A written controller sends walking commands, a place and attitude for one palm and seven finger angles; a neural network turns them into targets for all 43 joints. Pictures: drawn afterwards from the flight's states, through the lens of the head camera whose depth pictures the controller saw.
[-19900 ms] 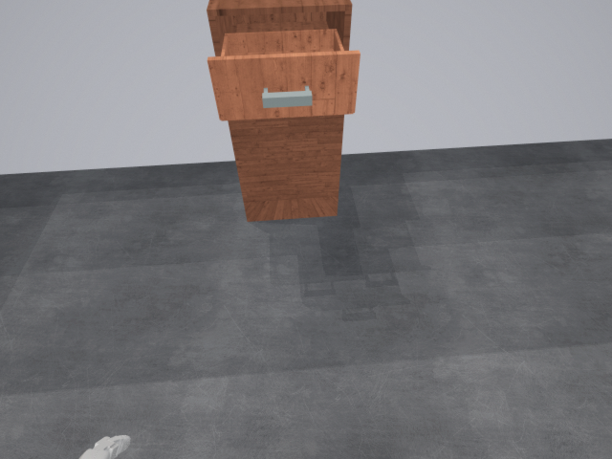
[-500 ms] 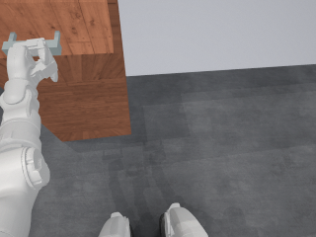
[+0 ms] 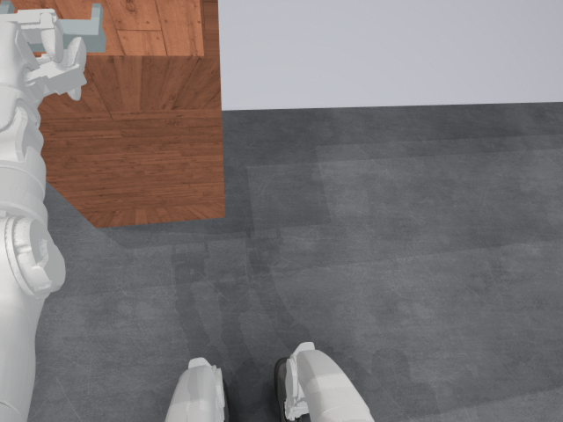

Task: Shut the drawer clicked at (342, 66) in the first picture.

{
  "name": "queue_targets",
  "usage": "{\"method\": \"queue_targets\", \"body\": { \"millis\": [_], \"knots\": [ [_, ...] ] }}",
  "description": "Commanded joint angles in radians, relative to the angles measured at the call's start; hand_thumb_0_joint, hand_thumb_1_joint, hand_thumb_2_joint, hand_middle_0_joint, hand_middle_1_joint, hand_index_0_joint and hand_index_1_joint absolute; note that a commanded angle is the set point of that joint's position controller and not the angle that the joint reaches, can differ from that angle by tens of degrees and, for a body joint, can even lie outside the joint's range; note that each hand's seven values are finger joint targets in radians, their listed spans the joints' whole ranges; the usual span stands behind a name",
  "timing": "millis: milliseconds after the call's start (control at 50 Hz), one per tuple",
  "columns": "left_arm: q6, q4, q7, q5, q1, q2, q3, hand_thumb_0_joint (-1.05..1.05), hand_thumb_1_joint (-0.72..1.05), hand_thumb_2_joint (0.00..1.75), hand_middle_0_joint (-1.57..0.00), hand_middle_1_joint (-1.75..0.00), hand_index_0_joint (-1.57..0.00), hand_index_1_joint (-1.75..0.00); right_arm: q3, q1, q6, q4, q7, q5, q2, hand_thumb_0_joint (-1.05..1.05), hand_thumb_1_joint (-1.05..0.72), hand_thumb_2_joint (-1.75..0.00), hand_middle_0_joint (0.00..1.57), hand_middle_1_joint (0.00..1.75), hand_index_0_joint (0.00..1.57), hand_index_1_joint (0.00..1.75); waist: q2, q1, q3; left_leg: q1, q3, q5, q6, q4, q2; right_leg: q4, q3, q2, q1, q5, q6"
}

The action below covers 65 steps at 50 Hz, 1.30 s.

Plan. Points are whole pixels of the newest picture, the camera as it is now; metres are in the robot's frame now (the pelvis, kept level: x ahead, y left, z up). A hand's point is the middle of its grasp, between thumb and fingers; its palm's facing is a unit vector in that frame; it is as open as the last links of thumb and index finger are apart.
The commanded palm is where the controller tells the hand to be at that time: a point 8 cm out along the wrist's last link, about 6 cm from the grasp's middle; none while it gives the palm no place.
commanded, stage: pull the fist back off the drawer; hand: left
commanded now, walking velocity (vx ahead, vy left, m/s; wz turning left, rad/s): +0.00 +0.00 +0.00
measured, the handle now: (51, 22) +0.63 +0.22 +0.09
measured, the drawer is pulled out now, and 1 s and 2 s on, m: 0.00 0.00 0.00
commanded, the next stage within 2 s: draw the hand back to the body in 0.72 s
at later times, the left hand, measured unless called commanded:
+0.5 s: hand (77, 66) +0.56 +0.19 +0.09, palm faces +0.02 -1.00 -0.02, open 3.0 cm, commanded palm +0.54 +0.21 +0.09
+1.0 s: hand (69, 80) +0.52 +0.19 +0.11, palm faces +0.04 -1.00 -0.05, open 3.2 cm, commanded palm +0.47 +0.23 +0.12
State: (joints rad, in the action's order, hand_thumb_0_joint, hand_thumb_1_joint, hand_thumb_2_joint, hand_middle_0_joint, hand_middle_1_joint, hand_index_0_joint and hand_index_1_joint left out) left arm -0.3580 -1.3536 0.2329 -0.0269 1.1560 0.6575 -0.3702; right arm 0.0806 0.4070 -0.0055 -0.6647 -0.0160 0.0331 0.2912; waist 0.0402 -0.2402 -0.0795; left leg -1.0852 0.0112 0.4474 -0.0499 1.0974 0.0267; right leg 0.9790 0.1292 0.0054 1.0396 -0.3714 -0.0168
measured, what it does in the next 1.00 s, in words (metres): shifts its weight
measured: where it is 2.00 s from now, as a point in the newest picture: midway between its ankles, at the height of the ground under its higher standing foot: (254, 420)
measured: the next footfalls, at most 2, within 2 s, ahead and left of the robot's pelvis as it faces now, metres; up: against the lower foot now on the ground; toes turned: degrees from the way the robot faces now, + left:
none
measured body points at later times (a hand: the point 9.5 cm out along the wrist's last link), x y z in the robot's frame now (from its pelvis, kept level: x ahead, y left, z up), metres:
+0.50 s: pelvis +0.00 +0.01 +0.00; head +0.16 +0.03 +0.42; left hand +0.55 +0.24 +0.10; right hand -0.04 -0.25 -0.09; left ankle +0.03 +0.08 -0.66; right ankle +0.05 -0.12 -0.66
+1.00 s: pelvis +0.06 -0.01 +0.03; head +0.16 -0.01 +0.47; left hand +0.51 +0.24 +0.12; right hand +0.07 -0.27 -0.08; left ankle +0.03 +0.08 -0.66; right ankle +0.05 -0.12 -0.66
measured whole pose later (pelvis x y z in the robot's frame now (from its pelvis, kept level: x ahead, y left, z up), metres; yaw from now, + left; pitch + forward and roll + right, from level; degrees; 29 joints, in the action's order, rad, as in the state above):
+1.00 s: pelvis +0.06 -0.01 +0.03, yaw -2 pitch +19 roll -2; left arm -0.35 -0.83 0.22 -0.15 0.60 0.42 -0.42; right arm 0.02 0.39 0.08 -0.57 0.02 -0.01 0.26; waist 0.05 -0.13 -0.12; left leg -0.77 -0.06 0.47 -0.04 0.90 0.04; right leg 0.83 0.05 0.03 0.78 -0.39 -0.02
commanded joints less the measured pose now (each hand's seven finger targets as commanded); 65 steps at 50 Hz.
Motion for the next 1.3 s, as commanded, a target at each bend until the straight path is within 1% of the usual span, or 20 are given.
{"method": "queue_targets", "body": {
  "millis": [0, 100, 200, 260, 320, 380, 420, 520, 580, 600, 740, 800, 880, 960, 1040, 1080, 1100, 1160, 1220, 1280],
  "knots": [
    [-0.048, 0.261, -0.043, -0.028, 0.672, 0.222, -0.012, 0.0, 0.9, 0.9, -1.4, -1.6, -1.4, -1.6, -0.059, 0.226, -0.025, 0.012, -0.021, 0.003, 0.211, 0.0, -0.9, -0.9, 0.2, 0.3, 0.2, 0.3, 0.23, -0.11, -0.489, 0.446, 0.123, -0.116, 0.017, -0.169, 0.028, -0.125, -0.086, 0.037, -0.068, 0.001, 0.002],
    [-0.035, 0.225, -0.038, -0.021, 0.65, 0.257, -0.045, 0.0, 0.9, 0.9, -1.4, -1.6, -1.4, -1.6, -0.054, 0.235, -0.031, 0.024, -0.016, 0.007, 0.215, 0.0, -0.9, -0.9, 0.2, 0.3, 0.2, 0.3, 0.21, -0.099, -0.487, 0.417, 0.125, -0.094, 0.017, -0.165, 0.023, -0.119, -0.082, 0.038, -0.078, -0.011, -0.002],
    [-0.034, 0.24, -0.036, -0.015, 0.645, 0.21, -0.025, 0.0, 0.9, 0.9, -1.4, -1.6, -1.4, -1.6, -0.062, 0.24, -0.027, 0.032, -0.005, 0.012, 0.216, 0.0, -0.9, -0.9, 0.2, 0.3, 0.2, 0.3, 0.228, -0.096, -0.477, 0.467, 0.155, -0.071, 0.026, -0.182, 0.027, -0.112, -0.07, 0.038, -0.027, -0.014, -0.007],
    [-0.034, 0.263, -0.045, -0.013, 0.626, 0.228, -0.053, 0.0, 0.9, 0.9, -1.4, -1.6, -1.4, -1.6, -0.067, 0.245, -0.022, 0.037, 0.0, 0.017, 0.216, 0.0, -0.9, -0.9, 0.2, 0.3, 0.2, 0.3, 0.225, -0.079, -0.495, 0.474, 0.155, -0.083, 0.027, -0.183, 0.027, -0.112, -0.069, 0.035, -0.043, -0.006, -0.008],
    [-0.033, 0.272, -0.045, -0.014, 0.586, 0.161, -0.018, 0.0, 0.9, 0.9, -1.4, -1.6, -1.4, -1.6, -0.072, 0.243, -0.015, 0.038, 0.008, 0.018, 0.211, 0.0, -0.9, -0.9, 0.2, 0.3, 0.2, 0.3, 0.224, -0.076, -0.492, 0.522, 0.173, -0.108, 0.034, -0.192, 0.033, -0.108, -0.062, 0.035, -0.017, 0.009, -0.01],
    [-0.042, 0.31, -0.048, -0.02, 0.525, 0.16, -0.04, 0.0, 0.9, 0.9, -1.4, -1.6, -1.4, -1.6, -0.08, 0.243, -0.005, 0.048, 0.015, 0.019, 0.21, 0.0, -0.9, -0.9, 0.2, 0.3, 0.2, 0.3, 0.22, -0.046, -0.516, 0.555, 0.168, -0.151, 0.037, -0.2, 0.032, -0.113, -0.062, 0.037, -0.051, 0.028, -0.013],
    [-0.039, 0.313, -0.051, -0.022, 0.49, 0.118, -0.015, 0.0, 0.9, 0.9, -1.4, -1.6, -1.4, -1.6, -0.081, 0.236, 0.004, 0.052, 0.019, 0.015, 0.204, 0.0, -0.9, -0.9, 0.2, 0.3, 0.2, 0.3, 0.205, -0.041, -0.492, 0.556, 0.165, -0.148, 0.038, -0.206, 0.033, -0.118, -0.061, 0.036, -0.05, 0.027, -0.012],
    [-0.042, 0.316, -0.06, -0.028, 0.379, 0.132, -0.047, 0.0, 0.9, 0.9, -1.4, -1.6, -1.4, -1.6, -0.083, 0.222, 0.019, 0.07, 0.02, 0.008, 0.194, 0.0, -0.9, -0.9, 0.2, 0.3, 0.2, 0.3, 0.141, -0.012, -0.459, 0.5, 0.11, -0.185, 0.024, -0.207, 0.019, -0.144, -0.073, 0.041, -0.152, 0.049, -0.011],
    [-0.064, 0.376, -0.058, -0.039, 0.295, 0.146, -0.077, 0.0, 0.9, 0.9, -1.4, -1.6, -1.4, -1.6, -0.089, 0.216, 0.029, 0.088, 0.022, 0.005, 0.185, 0.0, -0.9, -0.9, 0.2, 0.3, 0.2, 0.3, 0.132, 0.026, -0.504, 0.517, 0.086, -0.277, 0.023, -0.202, 0.014, -0.144, -0.08, 0.044, -0.237, 0.111, -0.013],
    [-0.07, 0.394, -0.053, -0.042, 0.252, 0.116, -0.059, 0.0, 0.9, 0.9, -1.4, -1.6, -1.4, -1.6, -0.09, 0.207, 0.035, 0.095, 0.025, 0.003, 0.177, 0.0, -0.9, -0.9, 0.2, 0.3, 0.2, 0.3, 0.152, 0.035, -0.524, 0.546, 0.076, -0.321, 0.026, -0.203, 0.014, -0.144, -0.082, 0.046, -0.254, 0.144, -0.013],
    [-0.089, 0.43, -0.047, -0.057, 0.188, 0.107, -0.074, 0.0, 0.9, 0.9, -1.4, -1.6, -1.4, -1.6, -0.1, 0.186, 0.062, 0.099, 0.025, -0.009, 0.16, 0.0, -0.9, -0.9, 0.2, 0.3, 0.2, 0.3, 0.086, 0.045, -0.49, 0.511, 0.042, -0.411, 0.019, -0.196, 0.008, -0.143, -0.1, 0.046, -0.354, 0.284, -0.004],
    [-0.094, 0.444, -0.043, -0.063, 0.117, 0.098, -0.083, 0.0, 0.9, 0.9, -1.4, -1.6, -1.4, -1.6, -0.104, 0.175, 0.072, 0.108, 0.023, -0.013, 0.153, 0.0, -0.9, -0.9, 0.2, 0.3, 0.2, 0.3, 0.093, 0.064, -0.508, 0.522, 0.028, -0.477, 0.019, -0.194, 0.004, -0.137, -0.107, 0.042, -0.398, 0.362, -0.004],
    [-0.089, 0.689, -0.024, -0.11, -0.149, 0.092, -0.106, 0.0, 0.9, 0.9, -1.4, -1.6, -1.4, -1.6, -0.116, 0.131, 0.071, 0.172, 0.028, -0.032, 0.138, 0.0, -0.9, -0.9, 0.2, 0.3, 0.2, 0.3, 0.162, 0.153, -0.661, 0.675, 0.021, -0.696, 0.029, -0.225, 0.007, -0.154, -0.111, 0.039, -0.545, 0.52, -0.01],
    [-0.023, 0.827, 0.001, -0.175, -0.36, 0.021, -0.086, 0.0, 0.9, 0.9, -1.4, -1.6, -1.4, -1.6, -0.12, 0.075, 0.058, 0.203, 0.02, -0.059, 0.118, 0.0, -0.9, -0.9, 0.2, 0.3, 0.2, 0.3, -0.005, 0.163, -0.564, 0.594, -0.017, -0.63, 0.009, -0.286, 0.002, -0.21, -0.118, 0.028, -0.716, 0.654, 0.005],
    [0.035, 0.921, 0.019, -0.219, -0.461, -0.04, -0.05, 0.0, 0.9, 0.9, -1.4, -1.6, -1.4, -1.6, -0.116, 0.019, 0.035, 0.207, 0.002, -0.078, 0.115, 0.0, -0.9, -0.9, 0.2, 0.3, 0.2, 0.3, -0.013, 0.156, -0.422, 0.6, -0.032, -0.547, 0.007, -0.345, -0.003, -0.26, -0.11, 0.02, -0.726, 0.627, 0.011],
    [0.044, 0.995, 0.023, -0.229, -0.484, -0.058, -0.03, 0.0, 0.9, 0.9, -1.4, -1.6, -1.4, -1.6, -0.117, -0.009, 0.019, 0.206, -0.007, -0.083, 0.112, 0.0, -0.9, -0.9, 0.2, 0.3, 0.2, 0.3, 0.038, 0.154, -0.373, 0.646, -0.033, -0.553, 0.007, -0.358, -0.002, -0.281, -0.111, 0.02, -0.699, 0.588, 0.007],
    [0.048, 1.015, 0.027, -0.232, -0.504, -0.081, -0.011, 0.0, 0.9, 0.9, -1.4, -1.6, -1.4, -1.6, -0.114, -0.017, 0.011, 0.202, -0.009, -0.083, 0.106, 0.0, -0.9, -0.9, 0.2, 0.3, 0.2, 0.3, 0.074, 0.154, -0.368, 0.683, -0.031, -0.573, 0.009, -0.366, -0.003, -0.289, -0.11, 0.019, -0.691, 0.577, 0.006],
    [0.055, 1.111, 0.04, -0.245, -0.57, -0.123, 0.031, 0.0, 0.9, 0.9, -1.4, -1.6, -1.4, -1.6, -0.111, -0.057, -0.017, 0.209, -0.017, -0.084, 0.101, 0.0, -0.9, -0.9, 0.2, 0.3, 0.2, 0.3, 0.073, 0.16, -0.364, 0.748, -0.009, -0.597, 0.015, -0.385, 0.001, -0.303, -0.097, 0.017, -0.69, 0.539, 0.003],
    [0.08, 1.149, 0.052, -0.259, -0.592, -0.12, 0.035, 0.0, 0.9, 0.9, -1.4, -1.6, -1.4, -1.6, -0.108, -0.096, -0.037, 0.211, -0.026, -0.088, 0.106, 0.0, -0.9, -0.9, 0.2, 0.3, 0.2, 0.3, 0.037, 0.162, -0.32, 0.767, 0.006, -0.541, 0.02, -0.413, 0.0, -0.324, -0.087, 0.017, -0.687, 0.479, 0.001],
    [0.113, 1.198, 0.055, -0.272, -0.655, -0.102, 0.011, 0.0, 0.9, 0.9, -1.4, -1.6, -1.4, -1.6, -0.099, -0.146, -0.059, 0.233, -0.036, -0.092, 0.107, 0.0, -0.9, -0.9, 0.2, 0.3, 0.2, 0.3, 0.033, 0.188, -0.29, 0.767, 0.009, -0.457, 0.021, -0.444, -0.01, -0.341, -0.086, 0.013, -0.714, 0.423, -0.007]
  ]
}}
